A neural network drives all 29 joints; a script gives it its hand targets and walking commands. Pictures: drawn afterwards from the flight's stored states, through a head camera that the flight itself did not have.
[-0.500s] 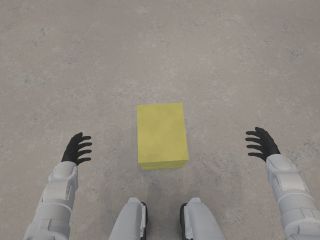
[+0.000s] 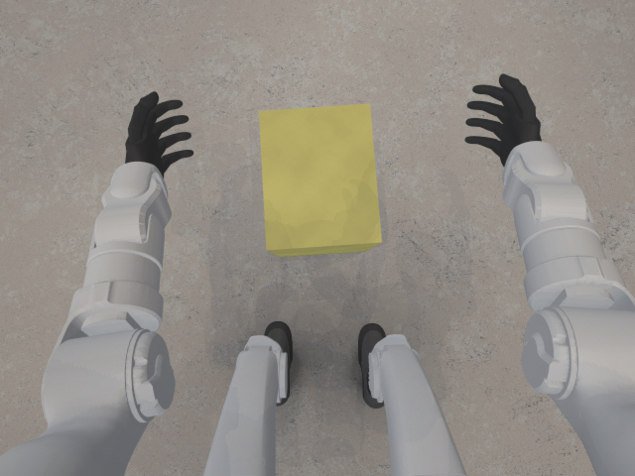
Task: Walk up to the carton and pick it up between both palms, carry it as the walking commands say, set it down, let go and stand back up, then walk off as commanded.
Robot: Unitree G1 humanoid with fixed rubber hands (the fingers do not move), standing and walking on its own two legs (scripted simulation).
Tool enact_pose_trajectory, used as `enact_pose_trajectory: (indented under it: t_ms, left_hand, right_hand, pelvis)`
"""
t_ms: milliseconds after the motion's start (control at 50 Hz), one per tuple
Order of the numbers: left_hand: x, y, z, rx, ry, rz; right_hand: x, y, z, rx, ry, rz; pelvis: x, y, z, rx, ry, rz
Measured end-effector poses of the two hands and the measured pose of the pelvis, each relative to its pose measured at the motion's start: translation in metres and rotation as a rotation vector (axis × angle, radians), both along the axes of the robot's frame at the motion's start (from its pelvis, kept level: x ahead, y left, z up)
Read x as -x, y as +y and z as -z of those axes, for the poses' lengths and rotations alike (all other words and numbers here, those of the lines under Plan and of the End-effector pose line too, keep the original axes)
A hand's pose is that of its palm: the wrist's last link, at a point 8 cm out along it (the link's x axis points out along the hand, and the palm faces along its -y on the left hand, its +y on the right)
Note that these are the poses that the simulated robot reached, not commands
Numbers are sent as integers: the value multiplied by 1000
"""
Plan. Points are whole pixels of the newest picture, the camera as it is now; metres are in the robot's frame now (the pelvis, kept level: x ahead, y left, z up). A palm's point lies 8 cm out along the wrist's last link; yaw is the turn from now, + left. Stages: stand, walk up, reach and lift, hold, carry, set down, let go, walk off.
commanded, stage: reach and lift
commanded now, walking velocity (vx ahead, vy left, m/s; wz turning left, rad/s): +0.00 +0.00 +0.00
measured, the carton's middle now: (319, 191) +0.53 +0.02 -0.53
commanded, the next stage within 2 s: none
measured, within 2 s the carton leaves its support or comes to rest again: neither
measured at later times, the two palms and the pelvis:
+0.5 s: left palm (174, 151) +0.50 +0.21 -0.15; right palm (486, 135) +0.51 -0.21 -0.15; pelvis -0.01 +0.00 -0.04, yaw +0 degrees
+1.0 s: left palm (210, 180) +0.50 +0.21 -0.32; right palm (443, 170) +0.52 -0.21 -0.32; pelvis -0.03 +0.00 -0.20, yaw +1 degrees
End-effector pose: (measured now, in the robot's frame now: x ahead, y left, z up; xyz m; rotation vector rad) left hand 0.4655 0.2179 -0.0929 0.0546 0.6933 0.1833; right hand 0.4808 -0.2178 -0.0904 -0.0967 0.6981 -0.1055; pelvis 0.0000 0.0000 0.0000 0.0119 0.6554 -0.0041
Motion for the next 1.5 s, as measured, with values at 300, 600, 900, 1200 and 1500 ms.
enact_pose_trajectory:
  t_ms: [300, 600, 900, 1200, 1500]
  left_hand:
    - [-40, -8, 29, 13, -70, -3]
    - [-38, -8, 95, 19, -33, -14]
    - [-37, -6, 200, 9, -40, -31]
    - [-35, -14, 287, 5, -6, -25]
    - [-32, -14, 369, 3, 32, -19]
  right_hand:
    - [-37, 9, 30, -16, -67, -7]
    - [-37, 10, 94, -31, -36, 10]
    - [-35, 8, 202, -16, -45, 17]
    - [-32, 16, 291, -29, -17, 34]
    - [-28, 18, 372, -22, 16, 38]
  pelvis:
    - [-1, 3, 17, 7, 163, -2]
    - [13, 2, 76, 2, 198, 0]
    - [25, 0, 171, -12, 206, 0]
    - [37, 0, 241, -15, 131, -2]
    - [40, 2, 295, -10, 36, -11]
